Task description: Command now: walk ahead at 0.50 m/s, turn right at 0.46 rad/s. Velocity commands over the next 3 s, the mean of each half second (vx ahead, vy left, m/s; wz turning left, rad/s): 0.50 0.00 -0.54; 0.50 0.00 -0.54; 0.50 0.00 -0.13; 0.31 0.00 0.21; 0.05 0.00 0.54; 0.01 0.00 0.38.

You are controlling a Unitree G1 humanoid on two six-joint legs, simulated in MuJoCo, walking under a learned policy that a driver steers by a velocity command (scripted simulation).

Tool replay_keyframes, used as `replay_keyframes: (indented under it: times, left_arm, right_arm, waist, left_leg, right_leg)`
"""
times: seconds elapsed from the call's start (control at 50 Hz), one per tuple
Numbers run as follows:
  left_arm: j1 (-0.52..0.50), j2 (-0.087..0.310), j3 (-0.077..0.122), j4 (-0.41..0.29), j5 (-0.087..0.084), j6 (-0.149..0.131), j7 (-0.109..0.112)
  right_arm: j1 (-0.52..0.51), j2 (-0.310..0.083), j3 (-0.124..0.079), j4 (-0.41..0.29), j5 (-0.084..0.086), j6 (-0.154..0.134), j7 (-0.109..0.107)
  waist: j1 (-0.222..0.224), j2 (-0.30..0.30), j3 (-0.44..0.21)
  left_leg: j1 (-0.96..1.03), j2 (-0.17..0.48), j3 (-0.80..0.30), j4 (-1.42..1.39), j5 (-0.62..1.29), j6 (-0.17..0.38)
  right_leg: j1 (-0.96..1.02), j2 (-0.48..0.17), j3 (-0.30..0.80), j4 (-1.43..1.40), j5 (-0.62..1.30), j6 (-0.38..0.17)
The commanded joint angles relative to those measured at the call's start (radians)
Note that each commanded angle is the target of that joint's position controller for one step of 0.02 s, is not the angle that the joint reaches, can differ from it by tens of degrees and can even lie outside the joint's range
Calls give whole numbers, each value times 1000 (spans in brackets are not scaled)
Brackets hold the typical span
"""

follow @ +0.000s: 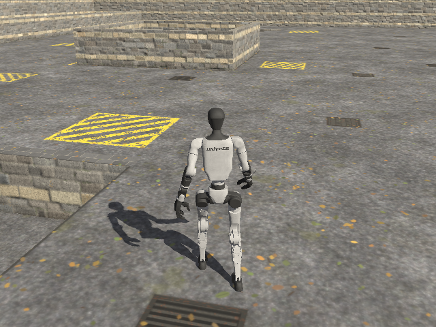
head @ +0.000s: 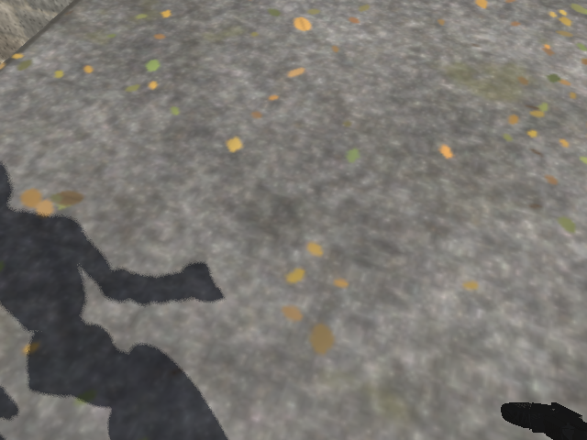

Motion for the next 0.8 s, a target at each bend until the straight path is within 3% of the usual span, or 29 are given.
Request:
replay_keyframes:
  times: [0.02, 0.04, 0.06, 0.08, 0.1, 0.14, 0.2, 0.28, 0.36, 0.42, 0.46, 0.48, 0.5, 0.52, 0.54, 0.56, 0.58, 0.6, 0.62, 0.64, 0.66, 0.7, 0.74, 0.8]
  left_arm:
    - [73, -27, -21, -131, -10, -26, -2]
    - [38, 97, 5, -109, -33, -29, 2]
    - [-39, 141, 21, -124, -38, -26, 4]
    - [-66, 123, 22, -124, -29, -21, 8]
    - [-83, 109, 27, -131, -17, -15, 7]
    - [-84, 69, 28, -143, -20, 4, -3]
    - [-139, 43, 25, -186, -14, 24, -10]
    - [-233, 36, 19, -234, -8, 23, -28]
    - [-368, 28, 8, -290, -4, 19, -54]
    - [-427, 39, 9, -330, -7, 21, -69]
    - [-406, 66, 22, -344, -7, 25, -75]
    - [-351, 90, 36, -337, -8, 28, -74]
    - [-228, 126, 60, -309, -12, 30, -71]
    - [-50, 193, 98, -256, -14, 36, -55]
    - [21, 301, 124, -236, -19, 44, -33]
    - [-10, 329, 113, -283, -8, 23, -41]
    - [-16, 236, 86, -279, -1, 6, -51]
    - [-55, 196, 74, -275, -2, -7, -51]
    - [-134, 163, 63, -288, -6, -12, -50]
    - [-193, 128, 52, -304, -1, -13, -47]
    - [-218, 118, 46, -317, 8, -13, -42]
    - [-205, 136, 51, -314, 6, -18, -30]
    - [-166, 161, 57, -302, 3, -20, -15]
    - [-116, 163, 56, -287, -3, -12, 0]
  right_arm:
    - [409, -321, -94, 46, -23, 4, -5]
    - [357, -195, -63, 18, -24, 2, 0]
    - [294, -138, -46, 5, -17, -1, -1]
    - [234, -124, -40, 1, -18, -1, 2]
    - [202, -105, -37, 6, -20, 0, 2]
    - [186, -96, -38, 18, -28, -4, -2]
    - [208, -122, -51, 40, -23, -10, -11]
    - [225, -157, -64, 54, -23, 2, -24]
    - [271, -185, -75, 68, -9, 19, -32]
    - [303, -204, -84, 83, 7, 38, -32]
    - [289, -230, -91, 78, 14, 52, -34]
    - [280, -245, -95, 73, 18, 60, -37]
    - [264, -252, -96, 67, 22, 69, -38]
    - [266, -233, -87, 59, 17, 70, -41]
    - [305, -120, -52, 22, -29, 59, -37]
    - [320, -79, -29, -27, -16, 17, -27]
    - [186, -165, -48, -51, 28, -14, -16]
    - [158, -168, -47, -63, 39, -30, -12]
    - [172, -164, -49, -41, 15, -34, -22]
    - [189, -178, -59, -31, -7, -26, -27]
    - [204, -179, -63, -29, -13, -12, -24]
    - [202, -152, -59, -39, -24, 8, -23]
    - [141, -130, -53, -65, -28, 18, -26]
    - [30, -102, -41, -102, -23, 15, -20]
  waist:
    - [-144, 410, -388]
    - [-161, 241, -296]
    - [-161, 150, -176]
    - [-132, 78, -118]
    - [-115, 79, -70]
    - [-92, 103, -42]
    - [-89, 66, -10]
    - [-107, 47, 19]
    - [-151, 31, 59]
    - [-155, 39, 74]
    - [-120, 66, 37]
    - [-81, 83, -7]
    - [-8, 78, -72]
    - [75, 41, -162]
    - [36, -190, -218]
    - [-19, -246, -377]
    - [37, -109, -297]
    - [10, -92, -182]
    - [-42, -15, -119]
    - [-80, -26, -86]
    - [-103, -47, -78]
    - [-112, -44, -70]
    - [-97, -40, -43]
    - [-54, -70, -17]
  left_leg:
    - [849, 419, -680, -165, -304, 223]
    - [765, 384, -664, -206, -415, 196]
    - [644, 351, -484, -208, -354, 155]
    - [526, 307, -362, -226, -221, 139]
    - [450, 274, -274, -253, -139, 136]
    - [371, 237, -150, -304, -49, 137]
    - [366, 248, -51, -341, 64, 168]
    - [394, 239, 71, -367, 104, 167]
    - [449, 249, 163, -363, 123, 153]
    - [535, 273, 202, -311, 203, 133]
    - [566, 276, 236, -207, 472, 113]
    - [568, 271, 250, -106, 634, 102]
    - [533, 248, 274, 67, 722, 82]
    - [383, 206, 290, 315, 610, 41]
    - [14, 104, 283, 666, -118, -16]
    - [-250, -65, 39, 897, -580, -38]
    - [-368, -14, -60, 928, -504, -16]
    - [-387, 28, -48, 862, -407, 9]
    - [-315, 73, -53, 774, -328, 9]
    - [-239, 99, -58, 696, -279, 1]
    - [-179, 111, -61, 665, -247, -9]
    - [-145, 101, -42, 591, -205, -39]
    - [-169, 82, -29, 476, -111, -65]
    - [-150, 38, -27, 245, 73, -76]
  right_leg:
    - [-608, 43, -15, 677, -171, -36]
    - [-692, -26, 73, 802, -131, -37]
    - [-717, -63, 57, 813, -33, -44]
    - [-673, -107, 40, 791, 51, -34]
    - [-650, -133, 39, 742, 107, -27]
    - [-587, -162, 20, 703, 164, -17]
    - [-643, -176, 14, 634, 227, -4]
    - [-663, -171, -9, 418, 386, 5]
    - [-648, -153, -82, 257, 447, -11]
    - [-645, -133, -120, 194, 377, -43]
    - [-555, -82, -170, 176, 287, -79]
    - [-464, -42, -200, 178, 239, -101]
    - [-301, 6, -224, 136, 248, -132]
    - [-18, 32, -188, 83, 292, -172]
    - [273, -198, 201, 53, 273, -268]
    - [442, -373, 749, -132, 63, -438]
    - [405, -360, 677, -203, 79, -378]
    - [282, -326, 526, -200, 146, -340]
    - [131, -276, 412, -197, 237, -300]
    - [17, -238, 331, -210, 328, -280]
    - [-54, -218, 299, -234, 377, -276]
    - [-123, -197, 247, -255, 487, -287]
    - [-155, -172, 200, -264, 525, -278]
    - [-175, -125, 162, -252, 456, -231]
